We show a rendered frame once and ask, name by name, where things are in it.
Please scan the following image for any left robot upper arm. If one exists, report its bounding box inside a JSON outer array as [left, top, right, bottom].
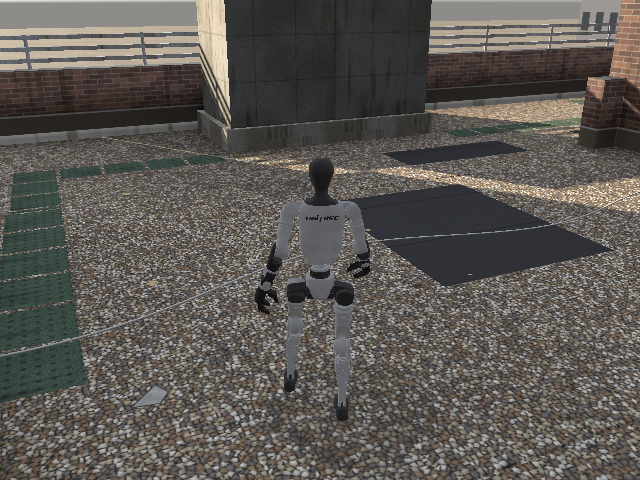
[[274, 201, 301, 258]]

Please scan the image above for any left robot hand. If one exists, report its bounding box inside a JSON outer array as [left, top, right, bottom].
[[255, 286, 278, 315]]

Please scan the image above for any robot head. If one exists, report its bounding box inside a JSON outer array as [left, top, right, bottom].
[[304, 158, 338, 206]]

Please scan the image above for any right robot hand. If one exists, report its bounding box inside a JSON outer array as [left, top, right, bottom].
[[347, 261, 370, 278]]

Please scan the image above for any robot right forearm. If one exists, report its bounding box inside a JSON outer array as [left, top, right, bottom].
[[357, 239, 370, 268]]

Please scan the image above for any right robot upper arm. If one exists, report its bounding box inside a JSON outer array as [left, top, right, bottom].
[[341, 201, 368, 254]]

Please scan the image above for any robot left forearm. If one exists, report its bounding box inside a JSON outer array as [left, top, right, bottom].
[[259, 242, 282, 291]]

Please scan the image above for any robot left foot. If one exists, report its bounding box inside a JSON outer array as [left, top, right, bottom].
[[284, 369, 298, 392]]

